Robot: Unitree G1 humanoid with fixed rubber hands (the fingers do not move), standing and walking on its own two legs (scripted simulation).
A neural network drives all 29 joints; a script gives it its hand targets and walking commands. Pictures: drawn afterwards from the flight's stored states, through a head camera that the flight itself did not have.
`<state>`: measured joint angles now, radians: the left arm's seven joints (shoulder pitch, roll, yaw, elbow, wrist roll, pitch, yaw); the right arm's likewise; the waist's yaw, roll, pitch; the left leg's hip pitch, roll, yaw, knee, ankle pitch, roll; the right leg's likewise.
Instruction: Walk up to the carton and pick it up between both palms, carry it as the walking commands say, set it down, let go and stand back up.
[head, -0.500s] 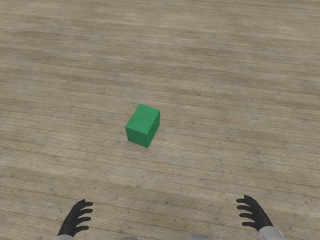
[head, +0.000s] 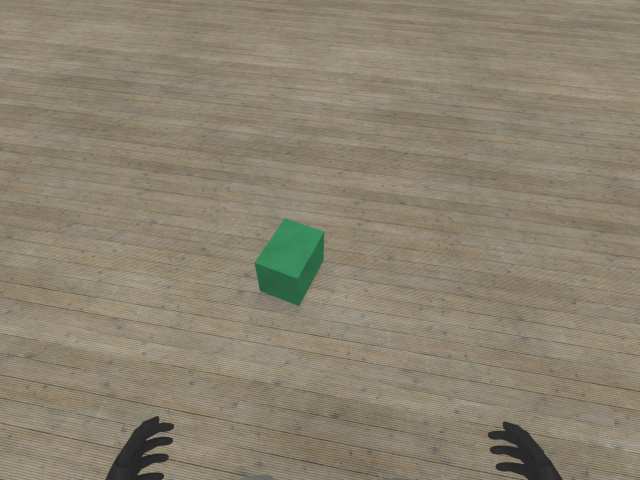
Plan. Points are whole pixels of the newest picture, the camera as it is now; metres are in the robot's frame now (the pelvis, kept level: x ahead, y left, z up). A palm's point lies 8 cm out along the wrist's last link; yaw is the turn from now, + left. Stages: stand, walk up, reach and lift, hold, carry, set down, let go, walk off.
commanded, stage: walk up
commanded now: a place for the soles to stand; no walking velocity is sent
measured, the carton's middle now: (291, 261) +0.90 +0.09 -0.67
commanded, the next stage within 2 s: none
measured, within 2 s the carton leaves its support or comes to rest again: neither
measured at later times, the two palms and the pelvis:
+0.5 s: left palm (95, 422) +0.21 +0.31 -0.09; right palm (541, 470) +0.14 -0.27 -0.10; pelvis +0.10 +0.02 -0.01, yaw +3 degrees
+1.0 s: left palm (100, 359) +0.30 +0.34 -0.10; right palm (494, 353) +0.28 -0.25 -0.07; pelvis +0.20 +0.05 +0.00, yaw +4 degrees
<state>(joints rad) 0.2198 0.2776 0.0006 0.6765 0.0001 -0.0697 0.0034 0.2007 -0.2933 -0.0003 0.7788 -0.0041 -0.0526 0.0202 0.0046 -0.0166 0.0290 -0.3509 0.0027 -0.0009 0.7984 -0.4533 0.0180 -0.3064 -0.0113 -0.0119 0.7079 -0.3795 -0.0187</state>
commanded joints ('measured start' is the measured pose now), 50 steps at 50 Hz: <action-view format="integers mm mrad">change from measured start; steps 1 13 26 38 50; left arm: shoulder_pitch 153 29 179 15 88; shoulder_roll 440 329 436 321 292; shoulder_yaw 167 123 158 107 105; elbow -12 -46 -36 -102 -48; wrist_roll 51 11 12 6 12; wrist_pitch -39 -16 -52 -20 -37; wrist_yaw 5 -26 -7 -16 -32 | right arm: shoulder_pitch -62 214 118 311 252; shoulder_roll -300 -375 -355 -475 -380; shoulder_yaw -129 -142 -109 -161 -137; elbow -128 -95 -153 -86 -126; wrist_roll -41 -24 -5 -19 -6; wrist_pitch -23 -67 -32 -85 -57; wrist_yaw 24 -2 1 -6 4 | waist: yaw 84 -20 67 -84 -29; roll -73 92 -36 183 180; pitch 105 61 2 -23 -50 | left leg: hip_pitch -418 143 -410 310 194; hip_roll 66 240 55 347 240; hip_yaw -62 -462 -82 -725 -292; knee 215 -478 354 -492 -324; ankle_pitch -53 127 -28 -24 386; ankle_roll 29 210 35 191 232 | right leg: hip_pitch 175 -354 269 -538 -187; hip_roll -399 -37 -396 16 -22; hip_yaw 530 54 558 54 -18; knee -411 346 -355 506 -10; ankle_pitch -323 -34 4 -124 0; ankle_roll -286 -13 -317 -25 -24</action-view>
